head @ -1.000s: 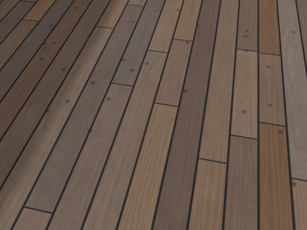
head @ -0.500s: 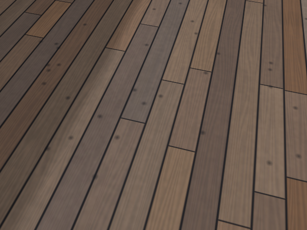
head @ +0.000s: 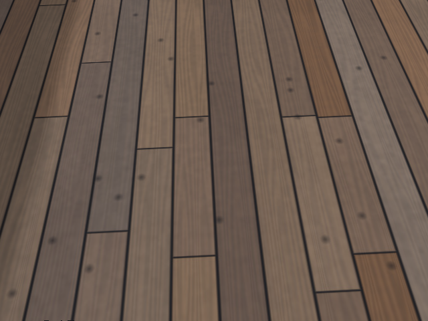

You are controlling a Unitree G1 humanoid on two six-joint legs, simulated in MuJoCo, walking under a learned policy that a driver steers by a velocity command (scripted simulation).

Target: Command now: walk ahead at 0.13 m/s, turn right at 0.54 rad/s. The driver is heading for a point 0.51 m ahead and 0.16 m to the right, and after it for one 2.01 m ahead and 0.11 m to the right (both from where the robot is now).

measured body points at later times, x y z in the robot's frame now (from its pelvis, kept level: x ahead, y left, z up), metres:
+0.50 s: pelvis +0.08 +0.05 +0.02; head +0.11 +0.06 +0.47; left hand +0.33 +0.28 -0.07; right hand +0.13 -0.26 -0.07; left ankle +0.14 +0.17 -0.72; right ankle +0.07 -0.06 -0.67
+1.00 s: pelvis +0.08 +0.01 +0.02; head +0.09 -0.04 +0.47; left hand +0.36 +0.15 -0.05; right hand +0.03 -0.32 -0.09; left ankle +0.16 +0.14 -0.64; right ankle +0.03 -0.08 -0.72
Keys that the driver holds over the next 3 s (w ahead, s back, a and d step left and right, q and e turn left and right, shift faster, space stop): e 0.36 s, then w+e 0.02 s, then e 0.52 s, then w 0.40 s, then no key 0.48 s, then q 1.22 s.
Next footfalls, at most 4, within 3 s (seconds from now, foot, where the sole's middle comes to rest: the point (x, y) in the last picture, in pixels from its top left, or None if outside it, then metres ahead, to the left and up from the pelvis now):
0.40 left None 0.17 0.15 -0.76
0.80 right None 0.07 -0.10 -0.76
1.30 left None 0.28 0.03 -0.76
1.68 right None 0.28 -0.25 -0.76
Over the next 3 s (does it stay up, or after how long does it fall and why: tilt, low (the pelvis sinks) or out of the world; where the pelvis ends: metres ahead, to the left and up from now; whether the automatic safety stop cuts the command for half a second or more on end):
stays up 0.27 -0.09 0.02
